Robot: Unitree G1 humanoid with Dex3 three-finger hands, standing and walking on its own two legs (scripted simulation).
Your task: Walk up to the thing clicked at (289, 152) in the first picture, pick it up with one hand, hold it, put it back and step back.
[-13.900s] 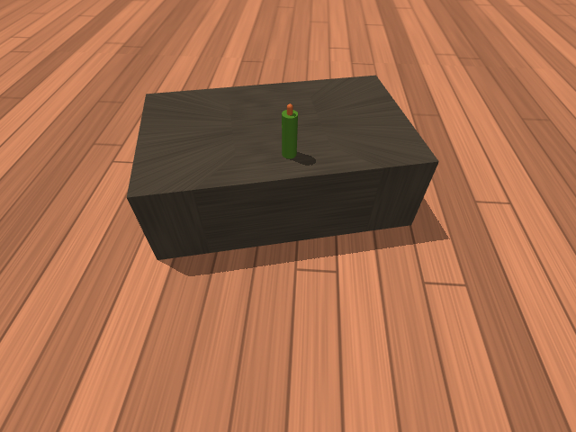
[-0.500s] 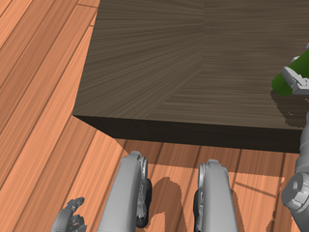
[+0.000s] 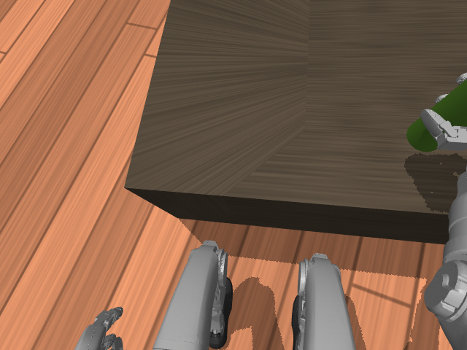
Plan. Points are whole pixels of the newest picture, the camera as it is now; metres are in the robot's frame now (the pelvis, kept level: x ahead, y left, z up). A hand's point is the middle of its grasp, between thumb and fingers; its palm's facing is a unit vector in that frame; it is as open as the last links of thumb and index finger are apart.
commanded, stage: lift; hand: right
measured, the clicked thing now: out of the picture +0.48 -0.29 +0.04
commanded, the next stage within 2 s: hold in 1.58 s
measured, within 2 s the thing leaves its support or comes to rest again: neither
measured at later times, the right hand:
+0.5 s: hand out of the picture +0.46 -0.28 +0.08, palm faces +0.37 +0.93 -0.01, open 8.7 cm
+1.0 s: hand out of the picture +0.41 -0.24 +0.18, palm faces +0.36 +0.93 +0.00, open 8.8 cm
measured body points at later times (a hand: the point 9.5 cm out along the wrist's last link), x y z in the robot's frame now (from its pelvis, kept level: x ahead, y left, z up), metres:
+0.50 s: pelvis +0.01 -0.01 +0.06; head +0.16 -0.05 +0.48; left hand +0.10 +0.26 -0.06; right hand +0.43 -0.33 +0.08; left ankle +0.08 +0.13 -0.51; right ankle +0.05 -0.12 -0.51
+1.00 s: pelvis +0.03 +0.00 +0.15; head +0.11 -0.03 +0.59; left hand +0.14 +0.25 +0.04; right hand +0.38 -0.29 +0.19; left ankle +0.07 +0.13 -0.51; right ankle +0.05 -0.12 -0.51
